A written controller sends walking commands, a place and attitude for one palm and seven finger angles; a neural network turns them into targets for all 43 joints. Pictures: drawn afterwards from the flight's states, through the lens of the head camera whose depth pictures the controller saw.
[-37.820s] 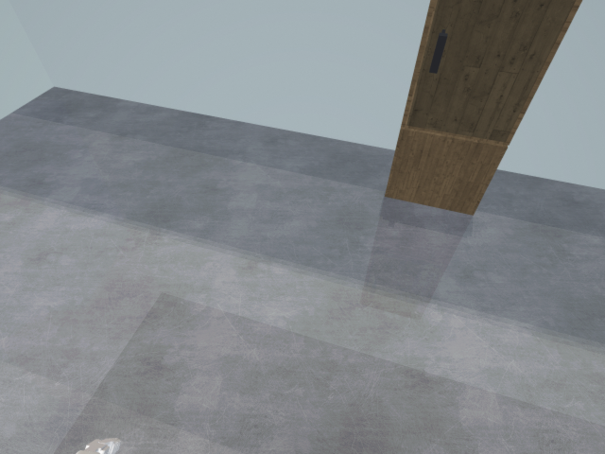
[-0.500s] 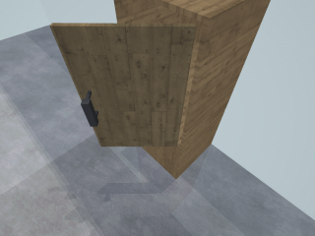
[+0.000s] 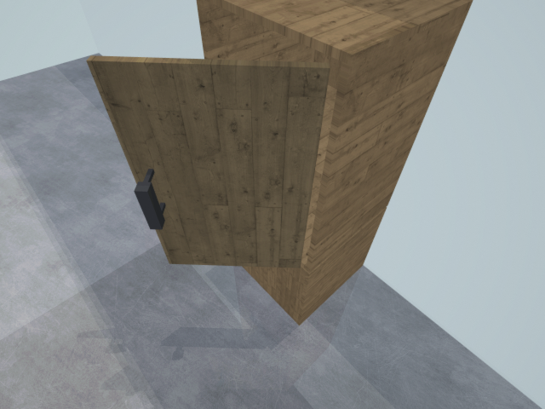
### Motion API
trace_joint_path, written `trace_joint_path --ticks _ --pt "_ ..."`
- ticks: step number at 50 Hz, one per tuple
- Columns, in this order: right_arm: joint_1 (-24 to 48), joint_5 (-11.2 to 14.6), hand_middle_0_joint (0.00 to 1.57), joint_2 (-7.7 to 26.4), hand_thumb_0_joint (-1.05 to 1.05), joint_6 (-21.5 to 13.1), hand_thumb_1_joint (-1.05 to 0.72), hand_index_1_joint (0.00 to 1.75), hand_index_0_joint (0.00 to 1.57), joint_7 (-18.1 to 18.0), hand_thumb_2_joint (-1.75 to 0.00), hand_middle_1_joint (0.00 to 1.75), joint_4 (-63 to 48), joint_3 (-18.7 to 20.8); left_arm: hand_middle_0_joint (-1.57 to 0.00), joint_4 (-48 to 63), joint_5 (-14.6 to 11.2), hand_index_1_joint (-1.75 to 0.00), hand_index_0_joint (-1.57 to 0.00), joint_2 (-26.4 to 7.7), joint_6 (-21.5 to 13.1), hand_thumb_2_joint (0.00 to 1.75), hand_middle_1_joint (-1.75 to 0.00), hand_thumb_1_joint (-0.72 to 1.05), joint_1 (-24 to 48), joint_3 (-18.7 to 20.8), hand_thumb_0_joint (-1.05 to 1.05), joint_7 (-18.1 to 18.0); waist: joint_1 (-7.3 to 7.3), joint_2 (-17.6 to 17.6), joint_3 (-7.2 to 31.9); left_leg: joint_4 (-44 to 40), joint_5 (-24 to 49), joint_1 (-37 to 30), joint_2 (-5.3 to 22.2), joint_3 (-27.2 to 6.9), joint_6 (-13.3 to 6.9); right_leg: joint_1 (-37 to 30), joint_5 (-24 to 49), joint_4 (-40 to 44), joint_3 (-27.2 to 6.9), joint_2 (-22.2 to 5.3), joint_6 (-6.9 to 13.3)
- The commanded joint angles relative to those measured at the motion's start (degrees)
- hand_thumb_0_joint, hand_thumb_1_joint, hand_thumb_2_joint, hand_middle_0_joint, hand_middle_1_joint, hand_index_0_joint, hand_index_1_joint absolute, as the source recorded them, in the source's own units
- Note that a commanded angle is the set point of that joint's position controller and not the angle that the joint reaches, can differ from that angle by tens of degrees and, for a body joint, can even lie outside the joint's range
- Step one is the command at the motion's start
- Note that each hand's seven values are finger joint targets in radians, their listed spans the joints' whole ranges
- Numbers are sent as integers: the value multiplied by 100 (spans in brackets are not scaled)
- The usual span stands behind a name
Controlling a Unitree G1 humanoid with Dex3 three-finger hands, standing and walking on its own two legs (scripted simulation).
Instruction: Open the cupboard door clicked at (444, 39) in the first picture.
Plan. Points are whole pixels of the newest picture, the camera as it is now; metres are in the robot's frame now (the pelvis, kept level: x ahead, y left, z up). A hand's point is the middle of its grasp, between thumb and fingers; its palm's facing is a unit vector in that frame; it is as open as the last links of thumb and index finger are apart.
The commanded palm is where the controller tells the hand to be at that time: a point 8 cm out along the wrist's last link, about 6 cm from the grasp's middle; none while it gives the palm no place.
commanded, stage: come to a stop and stand still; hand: left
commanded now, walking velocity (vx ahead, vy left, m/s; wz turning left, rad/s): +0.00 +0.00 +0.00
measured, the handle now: (153, 198) +0.51 +0.29 -0.04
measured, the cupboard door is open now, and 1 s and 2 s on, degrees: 46 46 46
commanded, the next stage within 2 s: look again from close up in 0.42 s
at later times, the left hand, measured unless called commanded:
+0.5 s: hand out of the picture -0.03 +0.13 -0.18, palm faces +0.07 -0.98 -0.17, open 7.4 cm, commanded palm none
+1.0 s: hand out of the picture +0.00 +0.19 -0.17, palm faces +0.02 -0.97 -0.24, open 7.3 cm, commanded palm none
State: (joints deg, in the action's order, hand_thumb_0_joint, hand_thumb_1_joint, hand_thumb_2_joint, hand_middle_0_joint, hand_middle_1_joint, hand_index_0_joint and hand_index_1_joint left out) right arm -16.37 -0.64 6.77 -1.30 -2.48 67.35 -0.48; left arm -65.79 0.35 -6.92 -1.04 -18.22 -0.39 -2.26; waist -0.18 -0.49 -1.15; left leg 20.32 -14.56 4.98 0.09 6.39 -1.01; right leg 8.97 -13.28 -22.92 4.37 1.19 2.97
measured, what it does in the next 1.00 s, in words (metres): stands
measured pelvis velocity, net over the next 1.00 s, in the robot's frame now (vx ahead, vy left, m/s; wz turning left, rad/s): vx -0.02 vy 0.01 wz -0.01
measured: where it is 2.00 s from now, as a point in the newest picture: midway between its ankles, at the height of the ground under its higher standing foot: outside the picture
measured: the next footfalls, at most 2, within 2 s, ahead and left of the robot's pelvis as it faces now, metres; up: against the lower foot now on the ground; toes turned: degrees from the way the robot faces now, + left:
right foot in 1.96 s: +0.00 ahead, -0.09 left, +0.00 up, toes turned -2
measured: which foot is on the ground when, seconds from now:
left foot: down 0.00-1.00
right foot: down 0.00-1.00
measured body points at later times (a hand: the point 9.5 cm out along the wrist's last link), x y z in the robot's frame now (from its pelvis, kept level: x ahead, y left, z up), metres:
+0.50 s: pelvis -0.01 -0.02 +0.00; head +0.00 -0.03 +0.45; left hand -0.03 +0.19 -0.16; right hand -0.03 -0.22 -0.17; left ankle -0.04 +0.10 -0.74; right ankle -0.01 -0.08 -0.74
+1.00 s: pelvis -0.02 +0.01 +0.00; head -0.02 -0.01 +0.44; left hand +0.00 +0.24 -0.15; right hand -0.05 -0.19 -0.18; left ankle -0.04 +0.10 -0.74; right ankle -0.01 -0.08 -0.74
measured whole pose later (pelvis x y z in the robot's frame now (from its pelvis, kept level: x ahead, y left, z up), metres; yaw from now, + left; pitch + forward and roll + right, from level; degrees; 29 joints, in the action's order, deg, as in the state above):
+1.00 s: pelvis -0.02 +0.01 +0.00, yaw -1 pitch -1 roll +1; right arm -19.7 -1.1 7.6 -1.3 -1.5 63.5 -1.6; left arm -62.3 0.2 -8.2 -1.2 -16.1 -0.2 -2.1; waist 0.6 2.2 -0.6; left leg 24.7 -15.1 8.8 -1.7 4.4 -2.0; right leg 13.1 -14.0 -28.0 3.5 0.1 2.5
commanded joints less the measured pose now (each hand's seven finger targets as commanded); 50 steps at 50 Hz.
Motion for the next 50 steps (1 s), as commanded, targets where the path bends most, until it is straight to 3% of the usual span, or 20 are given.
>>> trace_joint_path --ticks 1,25,26,27,28,29,30,33,34,35,38,50 --pt "-479 4 20 387 0 -51 -90 30 20 -12 -90 30 -69 44 -20 131 22 -30 -20 -509 -109 90 -30 90 -428 58 0 -35 13 47 -289 -291 839 168 706 -584 -37 148 1389 429 -784 -815 -41" --pt "-708 -17 20 237 0 -12 -90 30 20 -15 -90 30 -38 47 -20 140 16 -30 -20 -439 -117 90 -30 90 -509 101 0 -46 -19 -35 -430 -204 494 480 632 -564 25 137 846 603 -812 -804 -23" --pt "-13 28 20 611 0 -87 -90 30 20 51 -90 30 -457 114 -20 -15 106 -30 -20 -653 -243 90 -30 90 -802 112 0 -266 -180 117 -613 1201 339 1134 534 -106 199 138 4489 269 -1201 -1169 -565" --pt "-398 43 20 244 0 42 -90 30 20 45 -90 30 -687 109 -20 261 73 -30 -20 -937 -263 90 -30 90 -767 195 0 -230 75 -42 -6 1546 -870 1248 317 -468 80 -301 3882 381 -1606 -1547 -429" --pt "-504 50 20 263 0 45 -90 30 20 74 -90 30 -714 124 -20 348 92 -30 -20 -802 -276 90 -30 90 -549 154 0 -189 163 36 302 1663 -937 1131 405 -565 71 -130 2667 422 -1475 -1555 86" --pt "-623 37 20 175 0 59 -90 30 20 104 -90 30 -729 99 -20 462 66 -30 -20 -781 -290 90 -30 90 -340 152 0 -156 218 138 552 1467 -672 864 340 -512 59 -111 2034 401 -1403 -1452 430" --pt "-756 14 20 169 0 51 -90 30 20 115 -90 30 -712 100 -20 539 64 -30 -20 -746 -287 90 -30 90 -207 162 0 -134 280 33 487 1206 -396 652 280 -485 58 177 1226 421 -1294 -1334 490" --pt "-867 -33 20 333 0 28 -90 30 20 113 -90 30 -701 87 -20 555 38 -30 -20 -547 -209 90 -30 90 -87 129 0 -87 258 -24 -335 671 -75 692 445 -691 -44 946 -472 531 -1160 -913 287" --pt "-794 -50 20 301 0 -1 -90 30 20 118 -90 30 -696 75 -20 560 44 -30 -20 -548 -171 90 -30 90 -39 118 0 -65 194 343 -558 426 60 811 461 -776 -56 984 -519 418 -1041 -816 240" --pt "-769 -55 20 356 0 -21 -90 30 20 113 -90 30 -725 46 -20 552 31 -30 -20 -552 -152 90 -30 90 -83 107 0 -44 151 363 -597 250 93 978 516 -892 -89 829 -460 286 -984 -706 181" --pt "-684 -50 20 499 0 -48 -90 30 20 92 -90 30 -756 19 -20 503 11 -30 -20 -536 -114 90 -30 90 -175 75 0 -9 47 35 -659 -38 -180 1251 512 -975 -141 546 -488 219 -957 -643 110" --pt "-635 -37 20 604 0 -112 -90 30 20 70 -90 30 -509 -17 -20 496 4 -30 -20 -612 -103 90 -30 90 -109 70 0 10 5 -59 -405 -200 238 992 539 -975 -165 259 170 47 -884 -692 61"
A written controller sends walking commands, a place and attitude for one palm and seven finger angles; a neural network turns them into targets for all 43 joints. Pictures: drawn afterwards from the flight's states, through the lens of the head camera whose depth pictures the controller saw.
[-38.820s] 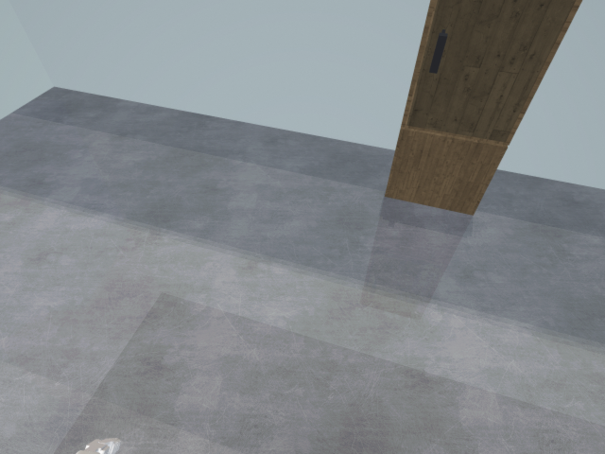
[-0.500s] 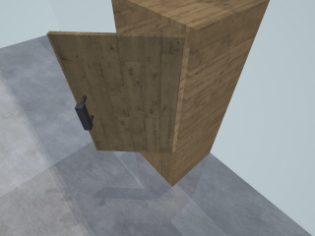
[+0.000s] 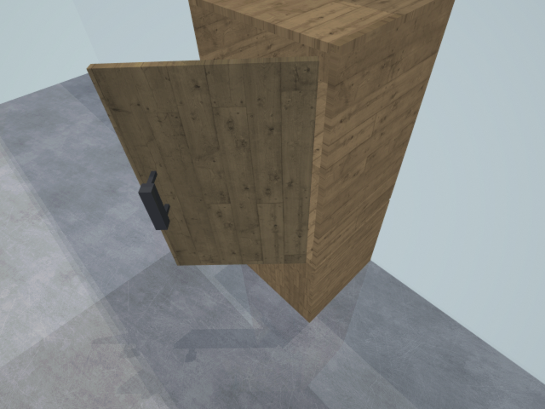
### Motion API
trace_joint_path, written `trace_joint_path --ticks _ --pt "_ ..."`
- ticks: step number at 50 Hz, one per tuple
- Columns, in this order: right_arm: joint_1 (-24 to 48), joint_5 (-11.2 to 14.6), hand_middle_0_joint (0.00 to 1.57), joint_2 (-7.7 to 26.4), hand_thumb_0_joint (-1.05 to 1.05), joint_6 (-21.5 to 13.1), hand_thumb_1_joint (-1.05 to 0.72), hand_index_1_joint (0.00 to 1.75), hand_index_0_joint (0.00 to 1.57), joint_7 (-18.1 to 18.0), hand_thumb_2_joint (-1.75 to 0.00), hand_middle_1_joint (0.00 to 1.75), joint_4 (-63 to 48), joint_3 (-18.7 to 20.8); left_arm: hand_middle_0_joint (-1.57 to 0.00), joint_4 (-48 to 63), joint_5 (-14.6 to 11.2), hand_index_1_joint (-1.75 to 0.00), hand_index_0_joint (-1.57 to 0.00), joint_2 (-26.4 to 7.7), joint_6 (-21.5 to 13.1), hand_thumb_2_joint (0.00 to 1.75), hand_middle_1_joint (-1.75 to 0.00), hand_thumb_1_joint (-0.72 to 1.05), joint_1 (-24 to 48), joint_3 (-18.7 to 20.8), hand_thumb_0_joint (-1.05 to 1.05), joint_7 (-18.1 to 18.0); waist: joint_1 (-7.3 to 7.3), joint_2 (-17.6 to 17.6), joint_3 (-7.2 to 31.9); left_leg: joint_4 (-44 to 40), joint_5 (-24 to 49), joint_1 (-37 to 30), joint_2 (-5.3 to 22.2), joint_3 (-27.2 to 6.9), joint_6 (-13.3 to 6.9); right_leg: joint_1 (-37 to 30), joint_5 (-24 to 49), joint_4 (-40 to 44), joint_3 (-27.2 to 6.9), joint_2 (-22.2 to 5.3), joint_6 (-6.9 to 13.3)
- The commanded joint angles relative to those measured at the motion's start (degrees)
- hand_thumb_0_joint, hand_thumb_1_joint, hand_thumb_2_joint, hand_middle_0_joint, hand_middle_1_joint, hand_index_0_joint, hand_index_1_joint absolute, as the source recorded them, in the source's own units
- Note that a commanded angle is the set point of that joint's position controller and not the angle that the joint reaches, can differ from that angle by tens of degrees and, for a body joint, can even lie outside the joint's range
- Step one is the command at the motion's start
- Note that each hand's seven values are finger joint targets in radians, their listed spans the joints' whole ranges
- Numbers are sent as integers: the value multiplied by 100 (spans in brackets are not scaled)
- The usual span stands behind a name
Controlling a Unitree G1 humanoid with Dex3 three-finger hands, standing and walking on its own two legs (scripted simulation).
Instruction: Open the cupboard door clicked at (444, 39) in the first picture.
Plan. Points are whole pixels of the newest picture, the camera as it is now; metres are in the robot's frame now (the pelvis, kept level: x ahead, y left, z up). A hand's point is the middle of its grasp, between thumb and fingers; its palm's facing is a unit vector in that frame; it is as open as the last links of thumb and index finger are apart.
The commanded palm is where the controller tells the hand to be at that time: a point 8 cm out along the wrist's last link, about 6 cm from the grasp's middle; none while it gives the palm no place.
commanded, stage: look again from close up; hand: left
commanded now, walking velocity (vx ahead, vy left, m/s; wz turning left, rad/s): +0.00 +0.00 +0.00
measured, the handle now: (157, 200) +0.53 +0.28 -0.04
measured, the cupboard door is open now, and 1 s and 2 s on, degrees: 46 46 46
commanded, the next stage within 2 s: shuffle to correct the standing spot in 0.02 s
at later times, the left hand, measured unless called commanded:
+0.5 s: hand out of the picture +0.01 +0.21 -0.18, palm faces +0.08 -0.97 -0.23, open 7.4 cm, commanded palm none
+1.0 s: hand out of the picture +0.06 +0.21 -0.18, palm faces +0.01 -0.97 -0.22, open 7.3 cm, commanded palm none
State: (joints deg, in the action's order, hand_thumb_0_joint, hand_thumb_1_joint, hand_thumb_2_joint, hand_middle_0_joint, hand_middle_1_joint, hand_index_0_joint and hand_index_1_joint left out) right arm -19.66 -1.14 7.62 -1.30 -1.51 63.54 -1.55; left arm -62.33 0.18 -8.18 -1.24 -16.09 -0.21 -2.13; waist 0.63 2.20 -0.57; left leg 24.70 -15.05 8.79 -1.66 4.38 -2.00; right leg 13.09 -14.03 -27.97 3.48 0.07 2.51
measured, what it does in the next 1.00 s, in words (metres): steps on the spot: right foot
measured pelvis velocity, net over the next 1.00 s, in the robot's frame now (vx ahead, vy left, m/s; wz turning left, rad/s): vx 0.00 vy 0.03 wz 0.00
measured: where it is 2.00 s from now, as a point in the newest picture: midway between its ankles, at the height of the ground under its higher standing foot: outside the picture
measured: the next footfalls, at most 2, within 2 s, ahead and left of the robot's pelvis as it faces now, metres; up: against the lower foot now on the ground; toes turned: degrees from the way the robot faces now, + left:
right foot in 0.96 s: +0.03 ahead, -0.09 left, +0.00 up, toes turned -1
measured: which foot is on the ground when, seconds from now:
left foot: down 0.00-1.00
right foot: down 0.00-0.54, up 0.56-0.94, down 0.96-1.00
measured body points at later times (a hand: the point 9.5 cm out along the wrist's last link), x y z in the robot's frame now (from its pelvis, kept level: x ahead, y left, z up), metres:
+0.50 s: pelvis +0.00 +0.03 -0.01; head +0.03 +0.03 +0.44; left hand +0.01 +0.26 -0.17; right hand +0.03 -0.20 -0.16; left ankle -0.02 +0.10 -0.74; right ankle +0.01 -0.09 -0.74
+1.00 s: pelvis +0.00 +0.03 +0.00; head +0.02 +0.03 +0.44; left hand +0.06 +0.26 -0.16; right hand -0.01 -0.18 -0.17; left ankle -0.02 +0.10 -0.74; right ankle -0.01 -0.09 -0.74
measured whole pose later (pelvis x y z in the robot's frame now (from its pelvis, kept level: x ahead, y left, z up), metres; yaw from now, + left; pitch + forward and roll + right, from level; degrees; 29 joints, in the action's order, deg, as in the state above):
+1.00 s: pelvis +0.00 +0.03 +0.00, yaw +0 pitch +0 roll +1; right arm -16.4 -0.9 7.9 -0.4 -1.8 62.0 -0.2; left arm -59.9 0.5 -8.9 0.1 -10.5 0.5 -3.3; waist 1.2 -0.2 -3.1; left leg 27.3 -16.3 10.9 -4.0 5.6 -4.9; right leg 12.4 -16.7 -29.9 0.5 -1.9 -0.7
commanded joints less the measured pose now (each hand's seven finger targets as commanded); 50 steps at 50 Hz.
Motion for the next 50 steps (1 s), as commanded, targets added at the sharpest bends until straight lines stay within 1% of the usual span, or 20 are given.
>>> trace_joint_path --ticks 1,7,11,18,21,24,25,26,27,28,30,31,35,40,44,46,47,48,49,50 --pt "-286 14 20 515 0 -112 -90 30 20 -28 -90 30 -100 89 -20 138 16 -30 -20 -493 -83 90 -30 90 -335 51 0 -4 -76 -298 -453 -631 312 569 712 -748 -57 -149 276 558 -795 -594 107" --pt "-209 33 20 580 0 -125 -90 30 20 -47 -90 30 -12 96 -20 78 20 -30 -20 -554 -87 90 -30 90 -353 60 0 -9 -91 -147 -322 -573 661 438 707 -718 -57 -292 688 494 -798 -655 110" --pt "-150 33 20 531 0 1 -90 30 20 -38 -90 30 -80 126 -20 122 31 -30 -20 -660 -47 90 -30 90 -389 126 0 -58 -109 -237 -316 -309 532 510 613 -571 33 -205 842 442 -1064 -966 222" --pt "-22 11 20 564 0 165 -90 30 20 -1 -90 30 -415 257 -20 364 83 -30 -20 -1028 48 90 -30 90 -342 342 0 -109 -106 -846 -164 457 -36 766 319 -286 159 -57 811 569 -1731 -1702 588" --pt "33 5 20 550 0 184 -90 30 20 20 -90 30 -540 306 -20 495 114 -30 -20 -1127 93 90 -30 90 -284 430 0 -125 -127 -958 -174 492 -173 781 264 -233 169 58 943 457 -1785 -1839 642" --pt "15 2 20 619 0 163 -90 30 20 40 -90 30 -616 347 -20 636 124 -30 -20 -1086 155 90 -30 90 -130 463 0 -116 -85 -588 -92 83 416 378 406 -366 73 332 785 -4 -1311 -1458 424" --pt "7 -17 20 750 0 150 -90 30 20 41 -90 30 -652 372 -20 691 122 -30 -20 -1001 191 90 -30 90 -63 459 0 -109 -77 -161 -116 -99 839 294 669 -663 -54 520 506 -370 -973 -1150 278" --pt "-18 -34 20 900 0 133 -90 30 20 25 -90 30 -684 392 -20 734 117 -30 -20 -827 237 90 -30 90 9 403 0 -91 -64 495 -152 -382 1445 194 1125 -1279 -306 767 -138 -939 -396 -632 44" --pt "-54 -29 20 941 0 104 -90 30 20 -8 -90 30 -705 399 -20 767 125 -30 -20 -637 274 90 -30 90 100 326 0 -95 -22 738 -171 -786 1984 -20 1523 -1816 -559 1157 -1225 -1636 -89 -272 -135" --pt "-99 -19 20 923 0 80 -90 30 20 -53 -90 30 -707 386 -20 776 121 -30 -20 -568 311 90 -30 90 168 295 0 -104 15 579 -156 -940 2251 -156 1703 -2084 -701 1363 -1611 -2275 -273 -262 -161" --pt "78 -35 20 848 0 24 -90 30 20 -90 -90 30 -724 347 -20 697 122 -30 -20 -500 280 90 -30 90 154 273 0 -74 -75 66 -71 -811 2596 -326 1766 -1963 -950 1499 -1428 -2673 -499 -401 -186" --pt "105 -42 20 818 0 -1 -90 30 20 -103 -90 30 -717 336 -20 651 128 -30 -20 -469 266 90 -30 90 152 266 0 -49 -77 -146 -75 -833 2697 -368 1669 -1820 -932 1447 -1272 -2676 -476 -404 -218" --pt "34 -28 20 835 0 -106 -90 30 20 -163 -90 30 -541 315 -20 561 112 -30 -20 -457 233 90 -30 90 224 225 0 8 -44 -121 -131 -840 3405 -591 1549 -1481 -791 1163 -1002 -2064 -418 -378 -313" --pt "-99 -23 20 800 0 -87 -90 30 20 -192 -90 30 -303 304 -20 522 69 -30 -20 -439 251 90 -30 90 374 194 0 2 37 232 -63 -622 4233 -840 1531 -1319 -686 814 -970 -1329 -363 -307 -322" --pt "-40 -17 20 764 0 -63 -90 30 20 -176 -90 30 -242 323 -20 475 58 -30 -20 -447 238 90 -30 90 364 196 0 -7 -3 157 -50 -492 3933 -645 1478 -1308 -691 421 -721 -583 -323 -295 -269" --pt "53 5 20 748 0 -68 -90 30 20 -159 -90 30 -215 313 -20 380 51 -30 -20 -423 184 90 -30 90 143 200 0 -17 -109 130 32 -385 3183 -374 1276 -1183 -486 -75 -25 184 -399 -330 -226" --pt "320 141 20 1119 0 -68 -90 30 20 -79 -90 30 -552 349 -20 128 122 -30 -20 -592 48 90 -30 90 -392 125 0 -209 -209 -566 142 469 4110 -308 1256 -1005 -191 -5 883 343 -430 -488 -284" --pt "207 63 20 859 0 -64 -90 30 20 -16 -90 30 -712 278 -20 360 39 -30 -20 -584 28 90 -30 90 -245 65 0 -201 -120 -526 271 184 1582 185 849 -884 31 -247 238 398 -798 -610 -33" --pt "387 -8 20 675 0 -104 -90 30 20 34 -90 30 -735 225 -20 398 37 -30 -20 -721 -55 90 -30 90 -94 31 0 -140 -145 101 154 -4 894 374 562 -811 61 -210 725 380 -950 -823 59" --pt "289 3 20 629 0 -93 -90 30 20 54 -90 30 -698 236 -20 426 34 -30 -20 -755 -107 90 -30 90 -47 33 0 -108 -19 33 241 -43 1037 239 612 -826 5 -216 896 206 -925 -695 115"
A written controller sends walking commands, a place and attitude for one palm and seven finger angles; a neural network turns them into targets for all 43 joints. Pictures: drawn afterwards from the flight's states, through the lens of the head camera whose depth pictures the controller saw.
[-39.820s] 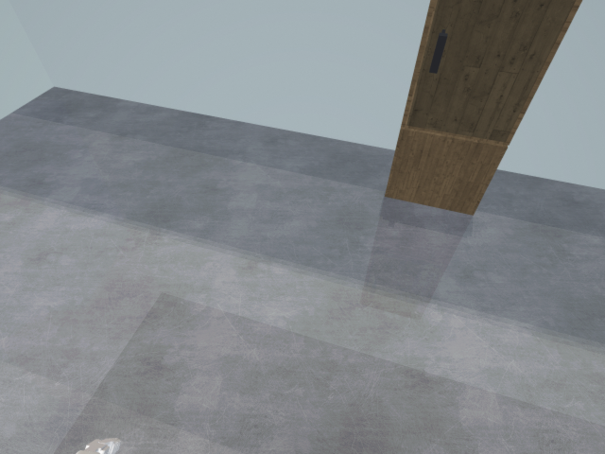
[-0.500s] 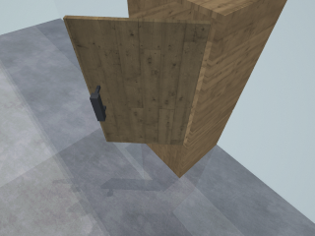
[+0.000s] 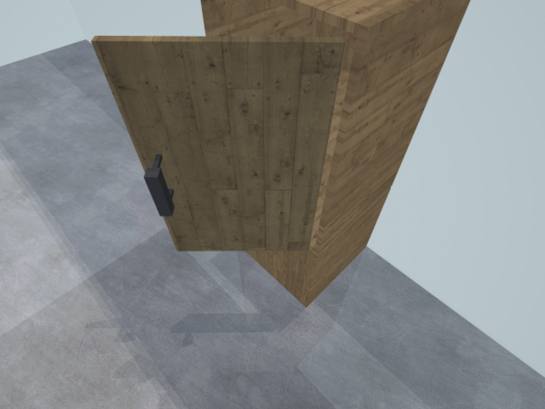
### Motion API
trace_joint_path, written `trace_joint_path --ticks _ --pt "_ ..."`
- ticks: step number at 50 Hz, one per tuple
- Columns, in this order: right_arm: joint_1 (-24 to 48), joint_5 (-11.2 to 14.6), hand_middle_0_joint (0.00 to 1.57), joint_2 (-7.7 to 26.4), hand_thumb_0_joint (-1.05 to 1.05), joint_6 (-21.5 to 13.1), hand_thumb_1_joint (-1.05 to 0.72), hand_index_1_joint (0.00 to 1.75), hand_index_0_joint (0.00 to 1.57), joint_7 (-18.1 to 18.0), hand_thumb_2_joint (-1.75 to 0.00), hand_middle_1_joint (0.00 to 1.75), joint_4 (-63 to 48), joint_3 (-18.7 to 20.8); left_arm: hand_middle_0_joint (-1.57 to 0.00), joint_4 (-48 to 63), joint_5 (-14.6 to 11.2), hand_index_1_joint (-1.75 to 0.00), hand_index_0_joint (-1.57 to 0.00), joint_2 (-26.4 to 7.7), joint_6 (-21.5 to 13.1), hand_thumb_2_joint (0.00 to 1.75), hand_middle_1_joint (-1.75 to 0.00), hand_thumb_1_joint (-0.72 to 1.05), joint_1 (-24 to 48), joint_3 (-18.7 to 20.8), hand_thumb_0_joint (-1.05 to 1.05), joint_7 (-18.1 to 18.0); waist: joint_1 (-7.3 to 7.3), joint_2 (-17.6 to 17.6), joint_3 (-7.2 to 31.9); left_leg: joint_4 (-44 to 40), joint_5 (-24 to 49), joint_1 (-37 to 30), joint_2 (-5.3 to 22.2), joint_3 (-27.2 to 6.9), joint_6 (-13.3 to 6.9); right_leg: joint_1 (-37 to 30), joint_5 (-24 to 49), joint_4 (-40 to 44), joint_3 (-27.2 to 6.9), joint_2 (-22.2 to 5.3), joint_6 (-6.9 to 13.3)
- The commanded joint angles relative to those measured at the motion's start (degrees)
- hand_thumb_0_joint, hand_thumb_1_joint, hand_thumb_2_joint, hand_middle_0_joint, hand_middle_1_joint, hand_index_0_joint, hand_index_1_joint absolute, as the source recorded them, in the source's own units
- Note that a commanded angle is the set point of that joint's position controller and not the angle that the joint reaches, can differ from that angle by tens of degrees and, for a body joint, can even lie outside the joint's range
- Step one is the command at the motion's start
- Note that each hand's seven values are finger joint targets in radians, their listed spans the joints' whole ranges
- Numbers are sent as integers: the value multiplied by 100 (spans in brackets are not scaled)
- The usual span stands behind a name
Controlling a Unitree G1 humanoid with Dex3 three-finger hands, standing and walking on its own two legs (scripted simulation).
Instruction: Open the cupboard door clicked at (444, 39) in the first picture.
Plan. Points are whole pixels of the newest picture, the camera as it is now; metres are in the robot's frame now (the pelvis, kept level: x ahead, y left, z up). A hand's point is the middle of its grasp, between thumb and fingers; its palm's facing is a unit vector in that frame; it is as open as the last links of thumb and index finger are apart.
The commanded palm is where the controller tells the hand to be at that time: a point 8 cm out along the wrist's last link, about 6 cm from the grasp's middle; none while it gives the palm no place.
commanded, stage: come to a stop and stand still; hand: left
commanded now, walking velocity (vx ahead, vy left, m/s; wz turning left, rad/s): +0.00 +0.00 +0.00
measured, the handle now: (162, 185) +0.53 +0.25 -0.03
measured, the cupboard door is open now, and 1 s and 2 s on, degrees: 46 46 46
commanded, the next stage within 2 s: look again from close up in 0.70 s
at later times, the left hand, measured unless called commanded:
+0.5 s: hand out of the picture -0.01 +0.13 -0.16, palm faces +0.02 -0.98 -0.20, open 7.4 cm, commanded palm none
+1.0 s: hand out of the picture +0.03 +0.13 -0.16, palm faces +0.01 -0.97 -0.22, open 7.4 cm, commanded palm none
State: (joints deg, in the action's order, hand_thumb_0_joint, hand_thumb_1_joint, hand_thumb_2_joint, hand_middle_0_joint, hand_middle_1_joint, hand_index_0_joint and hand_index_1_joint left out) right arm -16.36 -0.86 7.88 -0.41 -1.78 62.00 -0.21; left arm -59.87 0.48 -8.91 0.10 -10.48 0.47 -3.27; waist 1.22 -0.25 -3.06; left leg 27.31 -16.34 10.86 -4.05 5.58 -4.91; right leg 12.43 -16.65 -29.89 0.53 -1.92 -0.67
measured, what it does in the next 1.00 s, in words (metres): shifts its weight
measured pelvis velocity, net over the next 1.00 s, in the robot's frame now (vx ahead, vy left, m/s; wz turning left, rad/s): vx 0.01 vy -0.06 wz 0.00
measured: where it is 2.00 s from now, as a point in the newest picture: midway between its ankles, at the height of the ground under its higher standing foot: outside the picture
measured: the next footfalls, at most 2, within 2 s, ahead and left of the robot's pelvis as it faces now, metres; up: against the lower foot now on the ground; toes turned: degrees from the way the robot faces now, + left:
none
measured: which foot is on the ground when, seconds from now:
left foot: down 0.00-1.00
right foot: down 0.00-1.00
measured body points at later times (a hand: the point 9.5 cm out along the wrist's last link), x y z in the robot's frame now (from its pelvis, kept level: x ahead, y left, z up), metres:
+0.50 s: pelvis -0.01 -0.04 +0.01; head +0.00 -0.06 +0.46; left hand -0.01 +0.18 -0.15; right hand +0.01 -0.27 -0.16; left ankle -0.02 +0.06 -0.73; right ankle -0.01 -0.13 -0.74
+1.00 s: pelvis +0.01 -0.06 +0.01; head +0.02 -0.06 +0.46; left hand +0.03 +0.18 -0.15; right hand +0.02 -0.28 -0.15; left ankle -0.02 +0.06 -0.73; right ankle -0.01 -0.13 -0.74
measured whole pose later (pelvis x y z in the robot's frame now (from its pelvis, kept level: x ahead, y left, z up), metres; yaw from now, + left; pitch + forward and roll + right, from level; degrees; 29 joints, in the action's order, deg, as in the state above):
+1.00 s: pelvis +0.01 -0.06 +0.01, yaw +0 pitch -1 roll +1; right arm -13.4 -0.8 9.8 -1.1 -1.6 65.7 -0.7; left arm -63.0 0.2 -10.6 -1.7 -13.9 -0.5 -1.8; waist 0.2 -0.2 -1.8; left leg 23.0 -14.4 7.7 0.5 3.7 0.0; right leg 8.7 -14.9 -24.3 2.3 2.8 3.9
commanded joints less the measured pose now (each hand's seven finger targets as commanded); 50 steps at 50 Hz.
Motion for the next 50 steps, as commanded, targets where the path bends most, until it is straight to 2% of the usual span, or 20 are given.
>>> trace_joint_path --ticks 1,3,4,7,8,9,13,18,22,30,34,37,40,50 --pt "-139 -17 20 645 0 -181 -90 30 20 68 -90 30 -491 97 -20 172 -12 -30 -20 -627 -261 90 -30 90 -582 -50 0 21 -56 131 478 -300 1329 1 920 -972 232 -181 1217 365 -564 -414 412" --pt "-255 -8 20 661 0 -191 -90 30 20 38 -90 30 -434 91 -20 161 -17 -30 -20 -564 -254 90 -30 90 -589 -78 0 28 -30 111 387 -363 1465 -57 980 -979 187 -167 1224 374 -521 -355 391" --pt "-265 -12 20 628 0 -196 -90 30 20 28 -90 30 -405 74 -20 139 -4 -30 -20 -567 -263 90 -30 90 -567 -81 0 28 -34 66 300 -356 1670 -27 996 -953 185 -197 1455 380 -506 -360 400" --pt "-214 6 20 680 0 -149 -90 30 20 39 -90 30 -370 53 -20 109 -14 -30 -20 -592 -231 90 -30 90 -614 -106 0 51 -38 -168 -113 -567 654 118 933 -896 221 22 784 648 -618 -388 393" --pt "-185 6 20 682 0 -133 -90 30 20 48 -90 30 -355 56 -20 106 -11 -30 -20 -588 -222 90 -30 90 -622 -108 0 60 -26 -188 -248 -643 378 160 909 -893 229 153 467 755 -688 -371 403" --pt "-169 -1 20 665 0 -127 -90 30 20 57 -90 30 -335 45 -20 102 2 -30 -20 -609 -229 90 -30 90 -623 -107 0 65 -25 -38 -351 -677 386 172 894 -880 231 216 452 806 -690 -376 422" --pt "-182 7 20 711 0 -122 -90 30 20 74 -90 30 -242 35 -20 73 -10 -30 -20 -670 -256 90 -30 90 -708 -104 0 82 -14 -319 -187 -678 270 0 858 -795 260 224 158 1024 -830 -417 413" --pt "-111 15 20 727 0 -146 -90 30 20 63 -90 30 -91 11 -20 -14 -9 -30 -20 -697 -272 90 -30 90 -792 -88 0 96 -54 -82 -191 -726 413 -36 882 -767 281 177 351 1083 -829 -419 411" --pt "-110 19 20 727 0 -148 -90 30 20 51 -90 30 12 13 -20 -100 -9 -30 -20 -707 -289 90 -30 90 -856 -83 0 99 -64 -217 -86 -697 478 -89 893 -722 303 58 593 1124 -828 -451 406" --pt "-66 25 20 743 0 -164 -90 30 20 19 -90 30 144 27 -20 -176 -5 -30 -20 -756 -300 90 -30 90 -881 -50 0 93 -96 -72 59 -641 752 -130 935 -682 329 -200 1298 1051 -782 -473 399" --pt "-58 19 20 701 0 -156 -90 30 20 7 -90 30 184 22 -20 -181 -1 -30 -20 -749 -282 90 -30 90 -848 -38 0 94 -116 -57 -76 -680 760 -92 965 -675 336 -173 1275 1072 -744 -450 405" --pt "-40 19 20 740 0 -162 -90 30 20 2 -90 30 189 29 -20 -181 -8 -30 -20 -788 -278 90 -30 90 -806 -27 0 99 -127 7 12 -680 782 -91 970 -672 341 -254 1332 1064 -755 -476 400" --pt "-35 18 20 757 0 -163 -90 30 20 -1 -90 30 193 39 -20 -167 -1 -30 -20 -814 -277 90 -30 90 -769 -12 0 99 -131 -93 25 -674 812 -88 970 -668 345 -300 1436 1060 -741 -473 389" --pt "60 14 20 872 0 -174 -90 30 20 -18 -90 30 177 65 -20 -90 0 -30 -20 -932 -276 90 -30 90 -626 32 0 103 -138 -114 156 -668 1111 -194 1017 -661 349 -468 2041 976 -708 -489 360"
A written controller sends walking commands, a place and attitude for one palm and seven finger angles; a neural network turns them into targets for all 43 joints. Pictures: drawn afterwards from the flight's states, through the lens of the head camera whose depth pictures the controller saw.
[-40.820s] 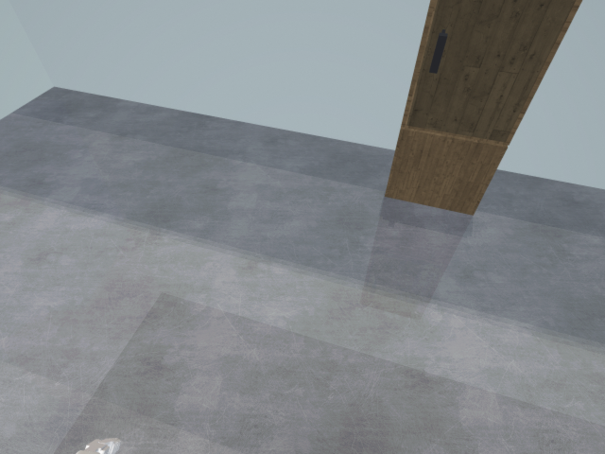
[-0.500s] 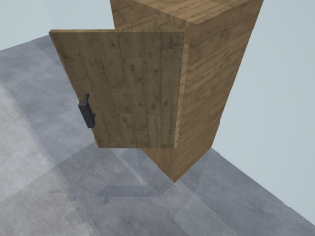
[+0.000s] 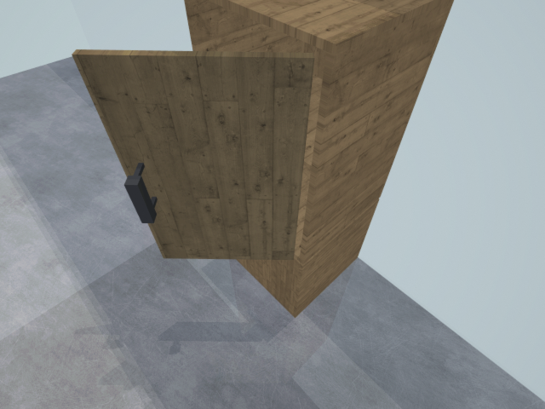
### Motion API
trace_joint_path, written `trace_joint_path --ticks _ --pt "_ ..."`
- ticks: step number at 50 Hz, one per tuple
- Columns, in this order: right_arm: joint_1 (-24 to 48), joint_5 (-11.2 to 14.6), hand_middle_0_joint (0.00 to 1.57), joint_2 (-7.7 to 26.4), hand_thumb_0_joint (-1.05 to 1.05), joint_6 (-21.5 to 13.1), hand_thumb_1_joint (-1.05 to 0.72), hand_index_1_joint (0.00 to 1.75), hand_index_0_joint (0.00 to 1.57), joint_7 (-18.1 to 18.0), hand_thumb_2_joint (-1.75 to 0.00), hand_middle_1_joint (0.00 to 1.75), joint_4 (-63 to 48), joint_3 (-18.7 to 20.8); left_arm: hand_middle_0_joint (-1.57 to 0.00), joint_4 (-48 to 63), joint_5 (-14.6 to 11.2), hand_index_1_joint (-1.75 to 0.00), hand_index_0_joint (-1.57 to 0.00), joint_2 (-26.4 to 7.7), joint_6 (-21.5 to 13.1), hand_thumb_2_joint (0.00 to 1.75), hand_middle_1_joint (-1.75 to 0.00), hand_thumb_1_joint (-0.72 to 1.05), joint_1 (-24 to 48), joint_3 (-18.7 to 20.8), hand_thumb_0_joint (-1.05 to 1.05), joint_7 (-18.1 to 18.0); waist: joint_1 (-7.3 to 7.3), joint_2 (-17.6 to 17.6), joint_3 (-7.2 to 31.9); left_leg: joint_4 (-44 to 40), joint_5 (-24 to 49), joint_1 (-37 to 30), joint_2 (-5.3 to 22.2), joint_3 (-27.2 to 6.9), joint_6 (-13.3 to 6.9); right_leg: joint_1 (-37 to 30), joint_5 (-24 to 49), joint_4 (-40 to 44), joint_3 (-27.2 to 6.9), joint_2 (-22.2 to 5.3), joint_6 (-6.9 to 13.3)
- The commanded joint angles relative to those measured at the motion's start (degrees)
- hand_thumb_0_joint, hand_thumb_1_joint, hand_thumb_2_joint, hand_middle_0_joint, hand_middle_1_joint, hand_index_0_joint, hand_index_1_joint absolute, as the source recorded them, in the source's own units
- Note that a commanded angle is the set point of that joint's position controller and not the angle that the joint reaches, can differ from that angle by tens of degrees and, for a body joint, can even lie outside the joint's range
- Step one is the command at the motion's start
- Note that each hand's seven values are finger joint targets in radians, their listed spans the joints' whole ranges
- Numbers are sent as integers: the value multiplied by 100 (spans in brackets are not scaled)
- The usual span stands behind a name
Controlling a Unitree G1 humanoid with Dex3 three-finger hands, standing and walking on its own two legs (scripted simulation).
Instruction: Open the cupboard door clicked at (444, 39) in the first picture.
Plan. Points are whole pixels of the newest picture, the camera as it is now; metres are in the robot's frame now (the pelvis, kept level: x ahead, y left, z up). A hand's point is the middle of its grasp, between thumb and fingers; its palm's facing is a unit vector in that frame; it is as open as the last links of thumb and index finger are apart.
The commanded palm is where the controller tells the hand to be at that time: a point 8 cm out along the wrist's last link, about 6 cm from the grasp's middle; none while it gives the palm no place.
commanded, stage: look again from close up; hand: left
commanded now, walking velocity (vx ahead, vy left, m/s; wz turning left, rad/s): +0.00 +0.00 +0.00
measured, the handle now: (144, 192) +0.53 +0.31 -0.04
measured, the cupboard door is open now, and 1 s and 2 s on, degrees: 46 46 46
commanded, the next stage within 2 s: shuffle to correct the standing spot in 0.32 s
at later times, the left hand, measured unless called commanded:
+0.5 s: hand out of the picture +0.03 +0.20 -0.17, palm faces +0.01 -0.97 -0.23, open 7.4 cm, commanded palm none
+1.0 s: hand out of the picture +0.00 +0.28 -0.18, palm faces +0.06 -0.97 -0.23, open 7.4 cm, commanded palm none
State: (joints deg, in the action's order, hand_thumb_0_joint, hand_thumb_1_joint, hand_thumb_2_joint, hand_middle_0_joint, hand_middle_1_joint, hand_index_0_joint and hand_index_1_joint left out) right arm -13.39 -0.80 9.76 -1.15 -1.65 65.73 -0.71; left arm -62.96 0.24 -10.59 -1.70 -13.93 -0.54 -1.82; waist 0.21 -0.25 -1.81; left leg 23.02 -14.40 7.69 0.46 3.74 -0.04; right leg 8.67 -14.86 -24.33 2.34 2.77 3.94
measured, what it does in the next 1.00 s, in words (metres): lifts its right foot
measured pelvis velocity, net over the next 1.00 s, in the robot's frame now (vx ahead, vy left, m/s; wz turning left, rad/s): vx -0.02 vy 0.08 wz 0.02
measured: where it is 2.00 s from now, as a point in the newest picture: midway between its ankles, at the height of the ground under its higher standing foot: outside the picture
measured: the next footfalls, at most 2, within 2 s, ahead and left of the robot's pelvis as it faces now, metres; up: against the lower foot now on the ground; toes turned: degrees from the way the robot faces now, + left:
right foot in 1.30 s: +0.00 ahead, -0.07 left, +0.00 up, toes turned -1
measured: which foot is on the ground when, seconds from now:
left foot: down 0.00-1.00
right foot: down 0.00-0.84, up 0.86-1.00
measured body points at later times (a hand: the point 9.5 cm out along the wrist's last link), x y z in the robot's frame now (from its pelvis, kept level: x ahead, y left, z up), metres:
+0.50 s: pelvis +0.00 +0.01 +0.00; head +0.02 +0.01 +0.45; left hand +0.03 +0.25 -0.15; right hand +0.03 -0.23 -0.16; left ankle -0.02 +0.12 -0.74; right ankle -0.02 -0.07 -0.74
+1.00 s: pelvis -0.02 +0.08 +0.00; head +0.00 +0.10 +0.44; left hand +0.00 +0.33 -0.16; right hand +0.01 -0.14 -0.15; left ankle +0.00 +0.15 -0.74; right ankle -0.05 -0.05 -0.70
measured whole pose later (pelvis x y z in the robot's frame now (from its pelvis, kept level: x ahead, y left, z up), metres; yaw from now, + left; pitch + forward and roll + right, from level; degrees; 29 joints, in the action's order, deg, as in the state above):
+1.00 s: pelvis -0.02 +0.08 +0.00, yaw +1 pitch +0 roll +1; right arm -14.8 -1.5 8.1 -0.8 -1.7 60.3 0.6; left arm -60.1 1.3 -12.3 2.2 -14.3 2.7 -1.7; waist -0.5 -2.8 -2.4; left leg 25.2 -12.9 12.3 -2.6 7.1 -4.8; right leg 19.7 -25.5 -50.0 0.4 -3.1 0.7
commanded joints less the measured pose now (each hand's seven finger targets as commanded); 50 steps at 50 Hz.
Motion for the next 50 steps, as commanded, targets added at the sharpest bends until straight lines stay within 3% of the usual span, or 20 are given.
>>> trace_joint_path --ticks 1,5,21,23,26,28,32,35,37,39,40,41,42,43,44,46,49,50 --pt "-239 7 20 688 0 -99 -90 30 20 -33 -90 30 -200 117 -20 218 21 -30 -20 -784 -97 90 -30 90 -262 141 0 -43 -35 -111 57 -254 911 121 567 -482 -132 -128 1896 414 -883 -970 -98" --pt "-177 5 20 708 0 -89 -90 30 20 -31 -90 30 -205 122 -20 233 26 -30 -20 -810 -81 90 -30 90 -214 139 0 -33 -41 -67 -75 -304 854 129 576 -494 -135 -22 1664 472 -881 -951 -103" --pt "-29 4 20 858 0 -114 -90 30 20 -35 -90 30 -205 115 -20 194 27 -30 -20 -865 -66 90 -30 90 -155 135 0 -3 -52 -10 53 -421 1052 -57 633 -575 -168 -34 1563 496 -842 -944 -99" --pt "3 9 20 1072 0 -115 -90 30 20 -32 -90 30 -278 176 -20 275 37 -30 -20 -1119 -96 90 -30 90 -51 207 0 -6 -60 -33 134 -352 1121 -2 608 -561 -167 -151 1921 443 -929 -1060 -35" --pt "-169 2 20 654 0 -3 -90 30 20 -22 -90 30 -318 113 -20 257 25 -30 -20 -818 -3 90 -30 90 -271 181 0 -58 -91 -25 172 -144 982 196 522 -412 -61 -199 2190 272 -1072 -1283 2" --pt "-214 -4 20 615 0 66 -90 30 20 -14 -90 30 -392 137 -20 298 41 -30 -20 -885 43 90 -30 90 -346 232 0 -75 -119 -217 133 42 655 433 407 -300 -7 -244 2063 309 -1268 -1477 87" --pt "-192 -22 20 606 0 170 -90 30 20 9 -90 30 -603 215 -20 405 67 -30 -20 -1096 95 90 -30 90 -419 363 0 -106 -186 -733 -33 737 -292 970 175 -165 78 -183 2032 486 -1858 -2114 514" --pt "-100 -26 20 576 0 179 -90 30 20 29 -90 30 -775 274 -20 487 110 -30 -20 -1183 104 90 -30 90 -533 488 0 -144 -270 -675 -29 1214 -868 1383 180 -228 101 -268 2472 345 -2101 -2454 827" --pt "-184 -4 20 519 0 171 -90 30 20 58 -90 30 -846 304 -20 582 122 -30 -20 -1238 120 90 -30 90 -423 535 0 -132 -190 -725 61 932 -739 1140 136 -173 113 -104 2724 72 -1815 -2338 731" --pt "-491 -2 20 481 0 152 -90 30 20 69 -90 30 -777 332 -20 695 109 -30 -20 -1166 162 90 -30 90 -154 551 0 -107 -15 -689 97 211 131 272 109 -25 84 559 2142 -295 -1290 -1916 380" --pt "-582 -20 20 621 0 145 -90 30 20 66 -90 30 -778 362 -20 779 98 -30 -20 -1075 193 90 -30 90 -111 543 0 -88 1 -273 165 156 685 -80 318 -141 -12 916 1490 -536 -958 -1569 162" --pt "-612 -51 20 785 0 145 -90 30 20 68 -90 30 -807 404 -20 835 102 -30 -20 -888 253 90 -30 90 -106 513 0 -81 12 374 93 35 1089 -140 853 -621 -264 1330 319 -936 -443 -1057 -78" --pt "-738 -68 20 893 0 121 -90 30 20 68 -90 30 -829 412 -20 857 120 -30 -20 -547 322 90 -30 90 17 432 0 -78 71 1089 -28 -621 965 201 1428 -1327 -656 1406 -1164 -1698 159 -564 -330" --pt "-766 -60 20 850 0 72 -90 30 20 27 -90 30 -838 388 -20 856 123 -30 -20 -404 358 90 -30 90 70 368 0 -88 130 1012 -75 -1065 653 440 1721 -1908 -986 1520 -1754 -2551 -63 -506 -332" --pt "-659 -56 20 795 0 22 -90 30 20 -14 -90 30 -860 357 -20 834 133 -30 -20 -368 339 90 -30 90 32 341 0 -67 33 472 -169 -1101 584 472 1874 -2103 -1228 1660 -1708 -2959 -288 -606 -268" --pt "-268 -71 20 1042 0 -84 -90 30 20 -37 -90 30 -907 385 -20 723 152 -30 -20 -582 244 90 -30 90 -21 383 0 9 -78 178 -73 -1142 316 479 1689 -1830 -1198 1559 -1231 -3055 -436 -720 -248" --pt "-404 -46 20 551 0 -135 -90 30 20 -79 -90 30 -681 258 -20 473 119 -30 -20 -175 264 90 -30 90 -297 259 0 55 -48 312 41 -1156 748 192 1500 -1391 -1011 1367 -904 -2488 -299 -693 -391" --pt "-512 -55 20 541 0 -122 -90 30 20 -93 -90 30 -607 252 -20 429 112 -30 -20 -142 283 90 -30 90 -280 234 0 54 12 370 18 -1135 906 158 1506 -1372 -968 1347 -934 -2363 -281 -670 -427"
